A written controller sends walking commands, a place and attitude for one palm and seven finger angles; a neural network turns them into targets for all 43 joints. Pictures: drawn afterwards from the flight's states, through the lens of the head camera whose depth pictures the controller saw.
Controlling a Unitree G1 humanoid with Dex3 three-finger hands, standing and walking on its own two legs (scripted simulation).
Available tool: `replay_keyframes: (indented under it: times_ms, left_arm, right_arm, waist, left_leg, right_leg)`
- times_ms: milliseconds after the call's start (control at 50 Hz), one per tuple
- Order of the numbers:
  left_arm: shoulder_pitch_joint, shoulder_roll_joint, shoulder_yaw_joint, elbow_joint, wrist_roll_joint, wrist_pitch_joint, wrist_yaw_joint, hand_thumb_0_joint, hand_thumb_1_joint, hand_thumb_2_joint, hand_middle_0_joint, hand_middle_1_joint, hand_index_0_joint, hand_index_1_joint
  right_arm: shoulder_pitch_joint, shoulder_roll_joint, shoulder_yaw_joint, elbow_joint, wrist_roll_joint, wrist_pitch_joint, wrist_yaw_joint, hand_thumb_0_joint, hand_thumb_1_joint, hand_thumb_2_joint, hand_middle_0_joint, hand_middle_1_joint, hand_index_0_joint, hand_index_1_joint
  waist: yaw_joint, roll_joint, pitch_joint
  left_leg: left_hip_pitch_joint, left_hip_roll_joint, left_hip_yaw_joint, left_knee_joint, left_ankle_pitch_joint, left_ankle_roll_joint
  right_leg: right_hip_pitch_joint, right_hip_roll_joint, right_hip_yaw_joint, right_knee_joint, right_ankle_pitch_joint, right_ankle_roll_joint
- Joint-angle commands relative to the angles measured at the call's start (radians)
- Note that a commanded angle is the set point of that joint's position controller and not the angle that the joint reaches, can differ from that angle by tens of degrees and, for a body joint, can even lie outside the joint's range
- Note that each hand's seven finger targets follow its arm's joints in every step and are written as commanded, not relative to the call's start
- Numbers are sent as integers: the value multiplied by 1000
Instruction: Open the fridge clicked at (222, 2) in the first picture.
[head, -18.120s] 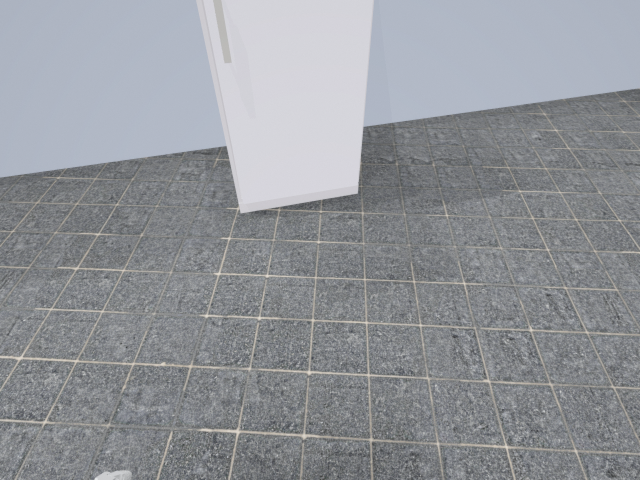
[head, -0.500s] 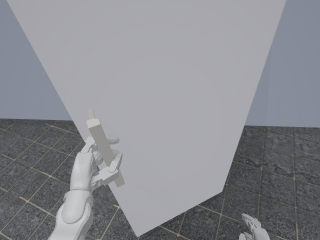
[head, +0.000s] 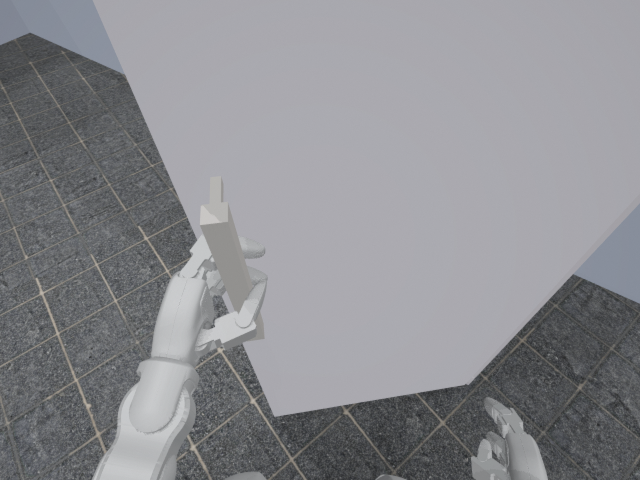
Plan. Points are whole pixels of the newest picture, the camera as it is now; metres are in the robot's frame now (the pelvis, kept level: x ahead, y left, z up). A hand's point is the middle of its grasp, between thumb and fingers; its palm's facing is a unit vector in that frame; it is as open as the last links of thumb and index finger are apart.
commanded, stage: walk backward, drawing the door open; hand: left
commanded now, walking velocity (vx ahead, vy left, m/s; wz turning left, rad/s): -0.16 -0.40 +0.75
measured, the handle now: (239, 270) +0.32 +0.11 +0.11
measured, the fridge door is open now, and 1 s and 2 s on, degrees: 43 77 73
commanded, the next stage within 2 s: stop walking and hold the door back in 0.66 s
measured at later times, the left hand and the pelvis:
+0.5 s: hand (320, 456) +0.14 +0.01 +0.11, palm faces +0.45 -0.87 -0.18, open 6.5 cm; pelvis -0.05 -0.23 +0.00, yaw +26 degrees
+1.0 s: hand out of the picture +0.05 -0.09 +0.11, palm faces +0.80 -0.57 -0.16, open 5.8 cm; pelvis -0.05 -0.42 +0.00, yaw +46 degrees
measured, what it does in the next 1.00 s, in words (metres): steps to the right, turning left: left foot, then right foot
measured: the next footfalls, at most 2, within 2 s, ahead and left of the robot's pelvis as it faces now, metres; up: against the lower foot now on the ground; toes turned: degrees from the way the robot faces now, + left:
left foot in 0.02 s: +0.04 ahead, +0.15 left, +0.00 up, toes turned +8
right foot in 0.18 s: +0.09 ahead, -0.21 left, +0.00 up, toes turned +7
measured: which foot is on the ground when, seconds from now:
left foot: up 0.00-0.00, down 0.02-0.18, up 0.20-0.44, down 0.46-0.68, up 0.70-0.96, down 0.98-1.00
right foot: down 0.00-0.00, up 0.02-0.16, down 0.18-0.44, up 0.46-0.66, down 0.68-1.00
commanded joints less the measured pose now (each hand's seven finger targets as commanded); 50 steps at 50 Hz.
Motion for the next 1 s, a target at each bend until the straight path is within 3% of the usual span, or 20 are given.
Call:
replay_keyframes:
  times_ms: [0,20,60,120,160,220,340,400,420,440,540,600,640,660,700,740,800,900,940,980]
  left_arm:
    - [-212,53,49,-295,21,-154,7,0,900,900,-450,-1400,-450,-1400]
    - [-133,52,65,-227,45,-148,-4,0,900,900,-450,-1400,-450,-1400]
    - [-221,116,122,-382,28,-154,-16,0,900,900,-450,-1400,-450,-1400]
    - [-184,59,116,-337,-7,-117,9,0,900,900,-450,-1400,-450,-1400]
    - [-230,161,177,-362,-8,-92,38,0,900,900,-450,-1400,-450,-1400]
    - [-204,165,183,-346,-11,-67,34,0,900,900,-450,-1400,-450,-1400]
    - [-195,124,169,-328,-15,-81,43,0,900,900,-450,-1400,-450,-1400]
    - [-204,105,131,-331,-18,-89,45,0,900,900,-450,-1400,-450,-1400]
    - [-190,92,124,-332,-14,-106,43,0,900,900,-450,-1400,-450,-1400]
    - [-184,121,144,-327,17,-135,45,0,900,900,-450,-1400,-450,-1400]
    - [-137,97,149,-335,4,-109,18,0,900,900,-450,-1400,-450,-1400]
    - [-125,115,184,-302,-10,-106,44,0,900,900,-450,-1400,-450,-1400]
    - [-119,174,231,-315,-12,-112,60,0,900,900,-450,-1400,-450,-1400]
    - [-103,253,295,-325,-11,-103,74,0,900,900,-450,-1400,-450,-1400]
    - [-24,264,345,-310,-34,-97,82,0,900,900,-450,-1400,-450,-1400]
    - [-63,228,307,-343,-28,-102,60,0,900,900,-450,-1400,-450,-1400]
    - [-277,219,304,-100,-30,-78,105,0,900,900,-450,-1400,-450,-1400]
    - [-590,224,242,109,-28,-89,127,0,900,900,-450,-1400,-450,-1400]
    - [-686,233,226,156,-31,-98,128,0,900,900,-450,-1400,-450,-1400]
    - [-750,188,177,201,-38,-107,131,0,900,900,-450,-1400,-450,-1400]
  right_arm:
    - [-59,-148,-33,-177,-27,-34,12,0,-900,-900,200,300,200,300]
    - [-80,-141,-46,-170,-22,-30,21,0,-900,-900,200,300,200,300]
    - [-147,-136,-56,-168,-32,-34,27,0,-900,-900,200,300,200,300]
    - [-155,-104,-54,-175,23,-40,43,0,-900,-900,200,300,200,300]
    - [-112,-44,-37,-181,50,-36,44,0,-900,-900,200,300,200,300]
    - [-163,-55,-49,-170,27,-24,19,0,-900,-900,200,300,200,300]
    - [-117,-51,-12,-197,9,-11,-1,0,-900,-900,200,300,200,300]
    - [-32,-81,-18,-204,14,-19,-5,0,-900,-900,200,300,200,300]
    - [-56,-132,-29,-234,2,-21,-2,0,-900,-900,200,300,200,300]
    - [-83,-141,-23,-237,-14,-8,5,0,-900,-900,200,300,200,300]
    - [-136,-125,-45,-180,8,2,43,0,-900,-900,200,300,200,300]
    - [-117,-118,-42,-177,33,-16,44,0,-900,-900,200,300,200,300]
    - [-92,-77,-38,-161,49,-24,47,0,-900,-900,200,300,200,300]
    - [-99,-49,-32,-160,48,-24,48,0,-900,-900,200,300,200,300]
    - [-121,-61,-50,-143,38,-22,27,0,-900,-900,200,300,200,300]
    - [-148,-51,-39,-153,27,-23,16,0,-900,-900,200,300,200,300]
    - [-143,-70,-5,-142,29,-2,-2,0,-900,-900,200,300,200,300]
    - [-112,-123,4,-136,40,42,-7,0,-900,-900,200,300,200,300]
    - [-105,-142,4,-136,45,57,0,0,-900,-900,200,300,200,300]
    - [-139,-161,8,-151,51,77,6,0,-900,-900,200,300,200,300]
  waist:
    - [-9,193,-242]
    - [-7,102,-240]
    - [11,228,-196]
    - [33,226,-249]
    - [15,-177,-291]
    - [44,-185,-238]
    - [31,-178,-274]
    - [-26,-33,-271]
    - [-19,260,-222]
    - [8,274,-197]
    - [42,264,-159]
    - [30,273,-194]
    - [22,36,-242]
    - [22,-164,-253]
    - [60,-271,-293]
    - [52,-216,-218]
    - [40,-181,-273]
    - [43,-149,-256]
    - [32,-39,-240]
    - [41,369,-187]
  left_leg:
    - [484,524,-767,-422,807,268]
    - [452,466,-673,-350,796,244]
    - [250,396,-578,-328,634,206]
    - [13,189,-287,-268,171,70]
    - [-18,-66,-46,60,-172,-20]
    - [-152,-21,-73,552,-270,-16]
    - [1,-21,21,82,-218,-4]
    - [293,106,-115,-344,-12,74]
    - [395,405,-570,-468,243,203]
    - [367,583,-820,-518,485,305]
    - [131,261,-298,-392,333,110]
    - [66,174,-288,-384,110,82]
    - [62,21,-153,-157,-38,17]
    - [-36,-57,-58,41,-135,-22]
    - [-138,-46,-61,422,-268,-18]
    - [-170,-8,-55,495,-293,-28]
    - [-69,-21,-71,275,-241,-12]
    - [91,-61,-71,-129,-136,33]
    - [208,-29,-116,-400,-81,74]
    - [239,229,-444,-503,-86,213]
  right_leg:
    - [-352,12,332,490,-215,189]
    - [-380,6,346,476,-180,158]
    - [-229,-27,387,352,-157,154]
    - [235,30,246,-151,7,138]
    - [220,-132,314,-390,-3,43]
    - [146,-298,460,-373,92,-121]
    - [252,-228,227,-309,274,-74]
    - [5,-157,151,-63,137,63]
    - [-259,-34,146,211,-68,170]
    - [-315,-17,298,459,-148,209]
    - [-12,9,272,177,-30,149]
    - [187,79,167,-139,-18,161]
    - [234,-7,190,-373,101,122]
    - [233,-158,312,-376,167,44]
    - [192,-302,386,-362,213,-73]
    - [188,-296,319,-296,392,-119]
    - [208,-330,333,-259,521,-74]
    - [163,-327,404,-342,71,-8]
    - [92,-245,341,-240,-48,56]
    - [-101,-24,156,97,-145,136]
